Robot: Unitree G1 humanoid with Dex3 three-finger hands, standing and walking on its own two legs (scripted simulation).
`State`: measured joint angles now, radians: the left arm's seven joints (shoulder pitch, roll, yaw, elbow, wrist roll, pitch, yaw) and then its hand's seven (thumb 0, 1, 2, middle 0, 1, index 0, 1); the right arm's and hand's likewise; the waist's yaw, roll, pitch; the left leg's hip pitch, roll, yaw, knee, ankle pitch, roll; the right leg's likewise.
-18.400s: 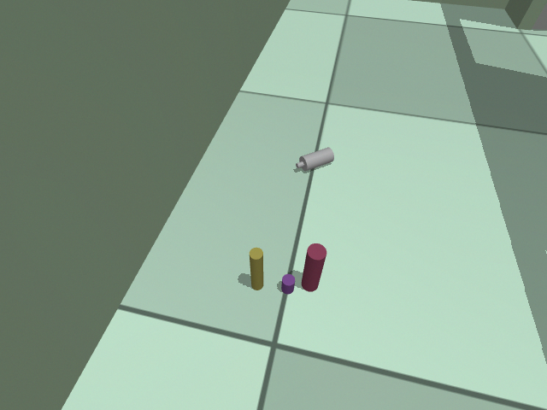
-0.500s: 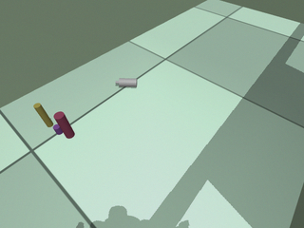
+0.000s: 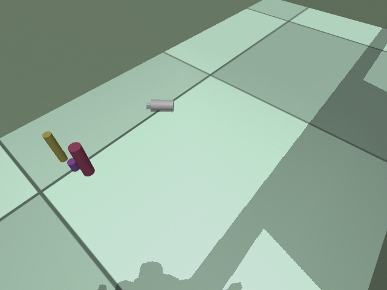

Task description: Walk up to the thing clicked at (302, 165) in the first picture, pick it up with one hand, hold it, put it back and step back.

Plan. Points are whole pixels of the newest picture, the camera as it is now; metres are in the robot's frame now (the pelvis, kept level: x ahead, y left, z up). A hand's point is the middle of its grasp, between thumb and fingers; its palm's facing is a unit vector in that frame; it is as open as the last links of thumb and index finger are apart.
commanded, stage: stand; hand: left
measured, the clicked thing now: (160, 105) +1.48 +0.22 -0.74
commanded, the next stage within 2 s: walk up in 0.90 s
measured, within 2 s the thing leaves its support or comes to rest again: neither
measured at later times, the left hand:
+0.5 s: hand out of the picture +0.08 +0.26 -0.16, palm faces -0.03 -0.94 -0.35, open 7.4 cm
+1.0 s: hand out of the picture +0.08 +0.27 -0.15, palm faces +0.00 -0.94 -0.34, open 7.4 cm
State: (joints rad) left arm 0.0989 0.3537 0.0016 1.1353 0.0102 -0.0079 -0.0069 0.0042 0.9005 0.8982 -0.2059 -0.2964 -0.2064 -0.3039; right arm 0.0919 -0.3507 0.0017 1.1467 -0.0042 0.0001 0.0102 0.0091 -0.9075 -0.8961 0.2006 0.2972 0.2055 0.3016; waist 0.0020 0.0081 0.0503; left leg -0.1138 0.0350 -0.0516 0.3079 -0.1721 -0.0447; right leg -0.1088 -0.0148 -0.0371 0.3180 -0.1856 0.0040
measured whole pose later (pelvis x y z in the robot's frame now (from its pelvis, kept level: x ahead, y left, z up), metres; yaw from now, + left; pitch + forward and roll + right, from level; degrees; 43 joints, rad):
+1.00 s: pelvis +0.01 +0.00 +0.00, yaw +1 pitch -1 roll +0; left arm 0.17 0.37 0.05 1.08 0.04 -0.03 -0.05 0.00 0.90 0.90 -0.21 -0.30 -0.21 -0.30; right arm 0.18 -0.38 -0.04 1.09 -0.03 -0.01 0.05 0.01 -0.91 -0.90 0.20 0.30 0.21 0.30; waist 0.01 0.02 0.00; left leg -0.20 0.04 -0.03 0.54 -0.42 0.03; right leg -0.14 -0.02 -0.04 0.43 -0.35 -0.03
